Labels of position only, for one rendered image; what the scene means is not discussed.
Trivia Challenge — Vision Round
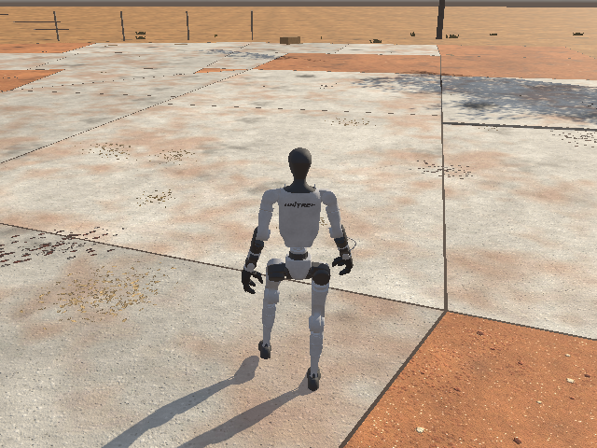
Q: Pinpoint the robot left forearm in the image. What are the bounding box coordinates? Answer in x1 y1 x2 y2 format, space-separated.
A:
243 227 264 273

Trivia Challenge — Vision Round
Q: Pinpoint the robot left hand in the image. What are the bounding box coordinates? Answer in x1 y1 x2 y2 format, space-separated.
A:
242 268 263 294

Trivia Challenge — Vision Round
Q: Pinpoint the right robot upper arm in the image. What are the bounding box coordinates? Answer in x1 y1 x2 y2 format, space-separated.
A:
319 189 343 239

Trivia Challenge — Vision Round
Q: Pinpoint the robot right hand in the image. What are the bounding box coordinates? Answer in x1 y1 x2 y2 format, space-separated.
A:
332 256 354 275

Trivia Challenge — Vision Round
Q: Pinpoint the robot right forearm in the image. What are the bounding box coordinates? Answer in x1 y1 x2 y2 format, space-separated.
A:
334 224 352 260

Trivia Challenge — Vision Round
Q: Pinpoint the right robot shin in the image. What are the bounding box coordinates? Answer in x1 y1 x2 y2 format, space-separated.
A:
310 316 325 378

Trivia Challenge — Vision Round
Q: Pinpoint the left robot upper arm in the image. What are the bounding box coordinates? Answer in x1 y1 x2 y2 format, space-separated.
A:
256 189 280 241

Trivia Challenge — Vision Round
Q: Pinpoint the robot head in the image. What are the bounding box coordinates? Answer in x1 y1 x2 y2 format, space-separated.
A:
284 147 316 193

